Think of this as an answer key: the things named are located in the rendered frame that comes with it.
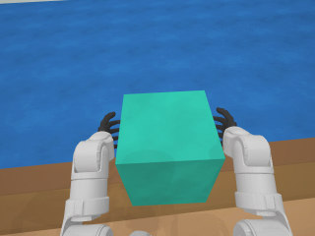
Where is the robot right upper arm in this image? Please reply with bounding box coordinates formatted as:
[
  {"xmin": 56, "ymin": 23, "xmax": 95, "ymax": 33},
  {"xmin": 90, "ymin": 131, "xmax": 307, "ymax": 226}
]
[{"xmin": 232, "ymin": 219, "xmax": 291, "ymax": 236}]

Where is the right robot forearm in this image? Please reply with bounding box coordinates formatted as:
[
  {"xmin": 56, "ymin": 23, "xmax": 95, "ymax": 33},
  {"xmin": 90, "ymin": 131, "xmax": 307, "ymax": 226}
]
[{"xmin": 222, "ymin": 126, "xmax": 293, "ymax": 236}]

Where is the robot right hand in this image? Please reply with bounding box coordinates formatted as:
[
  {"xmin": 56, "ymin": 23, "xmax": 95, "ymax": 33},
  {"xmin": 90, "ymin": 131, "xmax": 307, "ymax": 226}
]
[{"xmin": 213, "ymin": 107, "xmax": 237, "ymax": 147}]

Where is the robot left hand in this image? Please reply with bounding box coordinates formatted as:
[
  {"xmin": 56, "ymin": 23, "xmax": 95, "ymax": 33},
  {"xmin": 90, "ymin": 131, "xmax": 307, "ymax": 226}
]
[{"xmin": 97, "ymin": 111, "xmax": 121, "ymax": 149}]

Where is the carton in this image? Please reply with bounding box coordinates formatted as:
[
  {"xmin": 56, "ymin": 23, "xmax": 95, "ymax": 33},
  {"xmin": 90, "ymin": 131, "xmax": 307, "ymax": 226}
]
[{"xmin": 115, "ymin": 90, "xmax": 225, "ymax": 207}]

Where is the left robot forearm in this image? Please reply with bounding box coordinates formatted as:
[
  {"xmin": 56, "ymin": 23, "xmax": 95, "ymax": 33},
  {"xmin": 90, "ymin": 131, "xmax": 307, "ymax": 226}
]
[{"xmin": 60, "ymin": 131, "xmax": 115, "ymax": 236}]

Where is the robot left upper arm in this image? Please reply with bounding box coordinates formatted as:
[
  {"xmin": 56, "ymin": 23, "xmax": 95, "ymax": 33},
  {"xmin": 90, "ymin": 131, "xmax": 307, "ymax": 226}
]
[{"xmin": 63, "ymin": 224, "xmax": 114, "ymax": 236}]

